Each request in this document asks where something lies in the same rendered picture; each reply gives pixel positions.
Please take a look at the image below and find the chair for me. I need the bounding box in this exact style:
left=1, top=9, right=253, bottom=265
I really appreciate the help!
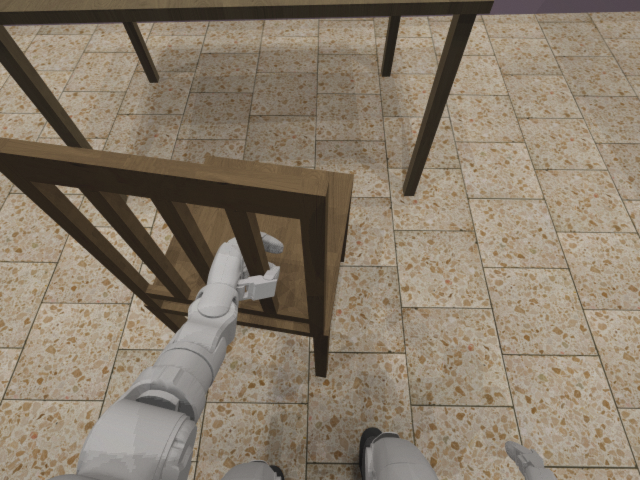
left=0, top=137, right=354, bottom=378

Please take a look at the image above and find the right robot shin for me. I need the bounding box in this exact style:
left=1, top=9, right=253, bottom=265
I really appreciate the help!
left=372, top=432, right=400, bottom=443

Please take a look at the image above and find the right robot thigh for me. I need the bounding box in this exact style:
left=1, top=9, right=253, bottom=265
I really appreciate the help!
left=365, top=437, right=439, bottom=480

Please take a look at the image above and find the table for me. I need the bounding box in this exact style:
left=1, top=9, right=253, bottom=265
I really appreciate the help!
left=0, top=0, right=494, bottom=203

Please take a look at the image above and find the left robot hand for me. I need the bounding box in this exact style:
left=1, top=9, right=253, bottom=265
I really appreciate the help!
left=207, top=232, right=284, bottom=301

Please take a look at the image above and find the left robot upper arm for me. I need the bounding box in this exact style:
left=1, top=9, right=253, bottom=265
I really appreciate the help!
left=47, top=399, right=197, bottom=480

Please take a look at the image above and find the right robot hand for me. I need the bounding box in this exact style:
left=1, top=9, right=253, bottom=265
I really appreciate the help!
left=505, top=441, right=557, bottom=480

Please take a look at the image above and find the robot left forearm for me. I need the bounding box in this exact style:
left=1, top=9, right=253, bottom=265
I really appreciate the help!
left=76, top=283, right=239, bottom=474

